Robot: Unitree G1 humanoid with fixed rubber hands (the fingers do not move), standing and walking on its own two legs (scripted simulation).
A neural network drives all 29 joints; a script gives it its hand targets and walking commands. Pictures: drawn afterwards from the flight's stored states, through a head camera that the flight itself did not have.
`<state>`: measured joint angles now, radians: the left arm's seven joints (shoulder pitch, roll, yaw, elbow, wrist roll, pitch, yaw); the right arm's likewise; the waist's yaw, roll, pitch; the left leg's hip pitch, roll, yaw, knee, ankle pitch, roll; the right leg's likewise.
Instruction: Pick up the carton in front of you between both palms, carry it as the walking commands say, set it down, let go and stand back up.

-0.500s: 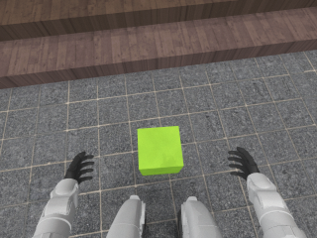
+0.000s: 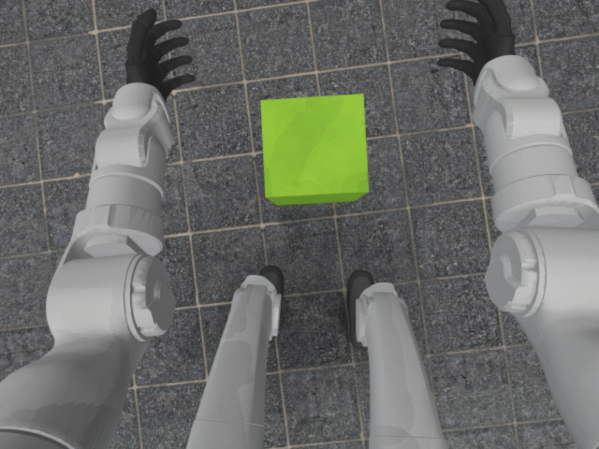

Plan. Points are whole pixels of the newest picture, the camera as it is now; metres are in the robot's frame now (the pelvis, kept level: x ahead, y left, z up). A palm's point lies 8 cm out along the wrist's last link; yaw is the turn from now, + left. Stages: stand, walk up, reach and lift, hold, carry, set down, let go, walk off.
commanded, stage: reach and lift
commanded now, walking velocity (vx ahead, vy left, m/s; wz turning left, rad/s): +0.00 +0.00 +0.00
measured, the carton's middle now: (313, 157) +0.51 +0.03 -0.52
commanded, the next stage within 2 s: none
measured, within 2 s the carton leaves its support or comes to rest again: leaves its support in 1.74 s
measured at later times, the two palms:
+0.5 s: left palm (206, 133) +0.50 +0.22 -0.29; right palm (426, 130) +0.53 -0.17 -0.31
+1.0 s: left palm (231, 153) +0.50 +0.21 -0.44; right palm (399, 148) +0.53 -0.16 -0.45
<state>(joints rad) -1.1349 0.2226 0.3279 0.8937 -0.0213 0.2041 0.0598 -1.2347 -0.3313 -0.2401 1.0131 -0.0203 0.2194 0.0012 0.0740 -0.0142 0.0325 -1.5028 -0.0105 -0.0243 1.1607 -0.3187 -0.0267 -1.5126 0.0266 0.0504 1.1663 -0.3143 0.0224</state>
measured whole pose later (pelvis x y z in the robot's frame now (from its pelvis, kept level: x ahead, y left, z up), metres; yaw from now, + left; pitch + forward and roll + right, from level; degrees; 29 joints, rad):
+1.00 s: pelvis -0.02 +0.00 -0.26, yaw +1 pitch +38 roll +1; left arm -1.40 0.31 0.17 1.12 -0.19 0.03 0.12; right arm -1.46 -0.41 -0.04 1.18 0.19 0.04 -0.09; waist 0.05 0.02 0.35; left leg -2.27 -0.05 -0.02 2.15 -0.55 -0.05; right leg -2.28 0.04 0.06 2.17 -0.56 0.05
